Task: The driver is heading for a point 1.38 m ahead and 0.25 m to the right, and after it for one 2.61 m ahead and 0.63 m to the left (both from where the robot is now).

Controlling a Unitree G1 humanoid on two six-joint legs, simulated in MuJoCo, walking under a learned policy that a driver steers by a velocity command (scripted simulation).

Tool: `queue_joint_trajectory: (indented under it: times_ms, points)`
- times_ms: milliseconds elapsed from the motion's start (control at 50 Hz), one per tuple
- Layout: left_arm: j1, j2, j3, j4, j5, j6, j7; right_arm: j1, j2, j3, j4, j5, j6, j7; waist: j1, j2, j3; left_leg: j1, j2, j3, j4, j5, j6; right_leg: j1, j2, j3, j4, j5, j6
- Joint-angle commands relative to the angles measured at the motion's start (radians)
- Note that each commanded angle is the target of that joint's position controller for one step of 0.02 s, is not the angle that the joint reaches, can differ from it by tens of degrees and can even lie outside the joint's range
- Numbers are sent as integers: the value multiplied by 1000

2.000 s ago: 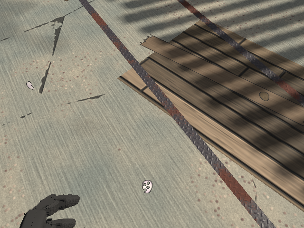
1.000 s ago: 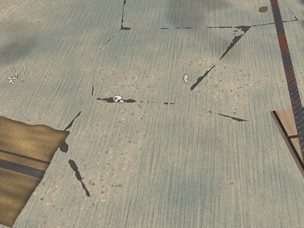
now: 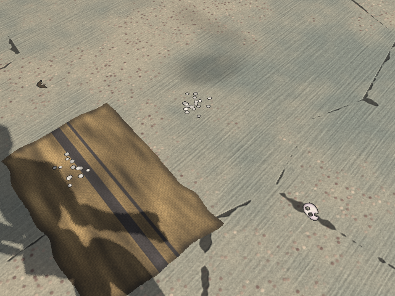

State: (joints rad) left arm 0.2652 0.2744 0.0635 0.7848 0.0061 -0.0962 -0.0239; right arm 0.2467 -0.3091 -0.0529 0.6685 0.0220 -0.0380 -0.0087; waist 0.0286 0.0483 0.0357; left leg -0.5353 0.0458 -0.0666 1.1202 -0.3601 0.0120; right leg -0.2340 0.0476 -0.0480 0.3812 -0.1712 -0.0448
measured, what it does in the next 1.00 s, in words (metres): walks ahead, turning right: left foot, then right foot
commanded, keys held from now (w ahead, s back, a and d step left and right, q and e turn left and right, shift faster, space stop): w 0.34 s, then w+e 0.66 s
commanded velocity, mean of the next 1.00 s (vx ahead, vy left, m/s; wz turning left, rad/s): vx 0.50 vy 0.00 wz -0.20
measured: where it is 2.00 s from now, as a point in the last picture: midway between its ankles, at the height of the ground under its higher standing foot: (266, 155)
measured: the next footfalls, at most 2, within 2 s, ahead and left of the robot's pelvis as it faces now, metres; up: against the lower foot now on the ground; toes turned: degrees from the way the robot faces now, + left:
left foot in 0.28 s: +0.31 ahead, +0.17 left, +0.00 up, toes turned +3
right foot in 0.80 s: +0.60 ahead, -0.09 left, +0.00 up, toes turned -13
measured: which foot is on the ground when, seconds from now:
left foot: up 0.00-0.26, down 0.28-0.82, up 0.84-1.00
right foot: down 0.00-0.28, up 0.30-0.78, down 0.80-1.00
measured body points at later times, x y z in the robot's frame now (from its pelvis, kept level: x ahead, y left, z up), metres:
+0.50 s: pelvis +0.27 +0.07 +0.00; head +0.29 +0.09 +0.45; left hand +0.40 +0.35 -0.11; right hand +0.35 -0.21 -0.10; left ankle +0.27 +0.16 -0.74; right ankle +0.32 -0.09 -0.66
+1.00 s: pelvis +0.55 -0.01 +0.00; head +0.58 -0.03 +0.45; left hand +0.74 +0.23 -0.10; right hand +0.62 -0.32 -0.10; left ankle +0.59 +0.16 -0.66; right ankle +0.56 -0.08 -0.74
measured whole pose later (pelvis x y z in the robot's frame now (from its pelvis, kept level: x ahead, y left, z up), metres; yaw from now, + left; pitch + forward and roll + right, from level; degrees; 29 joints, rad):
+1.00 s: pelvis +0.55 -0.01 +0.00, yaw -18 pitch +1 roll +0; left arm 0.27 0.29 0.06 0.70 -0.01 -0.05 -0.03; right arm 0.18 -0.31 -0.05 0.70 -0.01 -0.11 0.00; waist 0.02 0.02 0.06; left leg -0.55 0.08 -0.06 1.11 -0.34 -0.03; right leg -0.28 0.12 0.03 0.42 -0.16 -0.11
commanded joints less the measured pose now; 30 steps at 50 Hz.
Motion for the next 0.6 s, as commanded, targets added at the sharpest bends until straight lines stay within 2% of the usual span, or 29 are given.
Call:
queue_joint_trajectory:
  times_ms: [20, 40, 100, 140, 180, 220, 240, 260, 280, 300, 320, 340, 360, 380, 400, 460, 520, 600]
  points:
    - [-38, 145, 31, -49, -14, -22, 6, -5, -28, 2, -75, -16, -14, 7, -27, -122, -12, -101, 75, -21, -142, 77, -10, 55, -292, 274, -248, 69, -214]
    - [-36, 157, 33, -45, -17, -20, 7, -31, -22, 8, -79, -19, -19, 11, -20, -114, -10, -90, 78, -11, -206, 140, -12, 51, -281, 239, -254, 84, -208]
    - [-15, 183, 35, -33, -25, -10, 6, -123, -19, 16, -91, -12, -33, 25, 14, -106, 3, -18, 54, 30, -398, 293, -17, 37, -245, 146, -251, 132, -174]
    - [32, 199, 37, -14, -33, -2, 4, -184, -29, 14, -107, -5, -37, 32, 39, -108, 7, 6, 38, 45, -474, 337, -18, 72, -257, 136, -238, 131, -159]
    - [66, 212, 39, 4, -39, 9, 4, -226, -44, 9, -125, 0, -38, 38, 46, -113, 18, 9, 28, 47, -531, 322, -2, 128, -285, 144, -215, 126, -143]
    - [78, 226, 41, 17, -41, 24, 7, -220, -63, 0, -129, -1, -40, 43, 25, -120, 14, 56, 8, 64, -580, 274, 24, 174, -307, 145, -166, 178, -123]
    - [67, 229, 39, 19, -42, 31, 10, -165, -78, -12, -115, -5, -40, 42, -17, -118, -13, 149, -15, 88, -619, 270, 42, 176, -293, 122, -93, 289, -104]
    - [76, 205, 30, 23, -38, 34, 12, -48, -116, -35, -77, -10, -38, 36, -74, -99, -87, 321, -43, 108, -640, 260, 67, 152, -247, 75, 64, 421, -78]
    - [73, 157, 8, 7, -20, 31, 15, 118, -175, -59, -45, -16, -34, 25, -150, -50, -208, 568, 57, 0, -618, 257, 115, 19, -199, 23, 317, 329, -36]
    - [155, 52, -28, -36, -6, 14, 12, 201, -295, -82, -36, -31, -26, 18, -119, 213, -329, 889, 319, -469, -691, 119, 275, -369, -42, -19, 718, -144, 43]
    - [119, 116, -16, -27, -23, -4, 11, 223, -215, -63, -32, -16, -28, 24, -148, 187, -377, 896, 346, -675, -812, -8, 309, -500, -34, 121, 867, -391, 41]
    - [52, 178, 3, -49, -48, -13, 6, 157, -170, -44, -34, -15, -33, 28, -135, 131, -236, 798, 317, -542, -821, -15, 270, -580, -91, 129, 910, -333, 26]
    - [6, 168, -1, -56, -51, -12, 6, 99, -132, -34, -40, -18, -35, 29, -113, 76, -166, 684, 278, -407, -829, 51, 244, -564, -135, 112, 880, -250, 19]
    - [-15, 157, 0, -55, -37, -6, 6, 47, -100, -24, -39, -23, -38, 31, -86, 43, -104, 573, 242, -316, -860, 127, 230, -531, -162, 109, 822, -188, 25]
    - [-2, 150, 4, -50, -31, 7, 5, 11, -79, -18, -39, -31, -46, 32, -53, 56, -80, 489, 216, -249, -893, 192, 215, -469, -188, 122, 779, -139, 30]
    - [17, 100, -3, -38, -34, 42, 8, -10, -87, -27, -13, -35, -72, 28, -20, 42, -44, 388, 204, -112, -969, 313, 216, -415, -180, 139, 728, -53, 56]
    - [-47, 89, -2, -59, -29, 49, 10, 8, -99, -34, 19, -42, -81, 17, -31, 6, -10, 408, 196, 0, -994, 389, 202, -469, -163, 170, 593, 91, 71]
    - [-164, 62, -14, -94, -24, 40, -12, 27, -122, -39, 46, -33, -77, 5, -75, -4, 27, 428, 175, 129, -1013, 410, 162, -426, -140, 101, 364, 277, 58]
